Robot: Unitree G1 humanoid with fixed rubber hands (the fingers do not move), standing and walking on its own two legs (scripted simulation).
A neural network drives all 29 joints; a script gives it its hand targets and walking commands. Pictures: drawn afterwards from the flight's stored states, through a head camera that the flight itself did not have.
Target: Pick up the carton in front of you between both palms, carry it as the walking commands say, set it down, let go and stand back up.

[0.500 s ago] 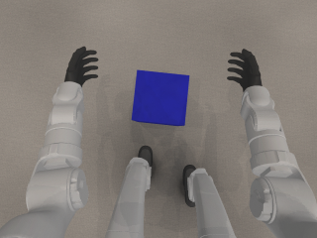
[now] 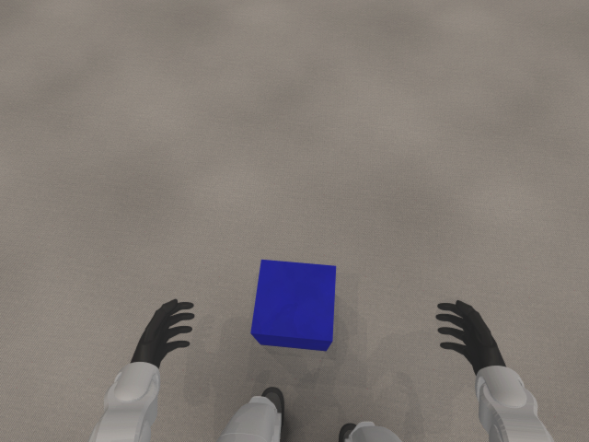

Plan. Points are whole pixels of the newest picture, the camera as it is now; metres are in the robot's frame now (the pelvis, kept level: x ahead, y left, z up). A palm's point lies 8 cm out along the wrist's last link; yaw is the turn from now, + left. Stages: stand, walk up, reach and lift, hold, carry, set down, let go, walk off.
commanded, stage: let go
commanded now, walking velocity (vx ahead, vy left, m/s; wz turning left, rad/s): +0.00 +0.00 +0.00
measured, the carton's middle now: (295, 308) +0.40 +0.05 -0.63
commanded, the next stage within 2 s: stand in 0.58 s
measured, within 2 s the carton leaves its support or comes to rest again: neither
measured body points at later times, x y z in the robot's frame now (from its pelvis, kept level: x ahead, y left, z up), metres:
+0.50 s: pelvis +0.02 -0.01 +0.02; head +0.04 +0.00 +0.46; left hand +0.19 +0.22 -0.06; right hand +0.19 -0.24 -0.06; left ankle +0.04 +0.11 -0.72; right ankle -0.04 -0.13 -0.72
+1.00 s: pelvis +0.04 +0.00 +0.01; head +0.05 +0.02 +0.46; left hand +0.16 +0.29 -0.09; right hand +0.18 -0.29 -0.08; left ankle +0.04 +0.11 -0.72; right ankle -0.04 -0.13 -0.72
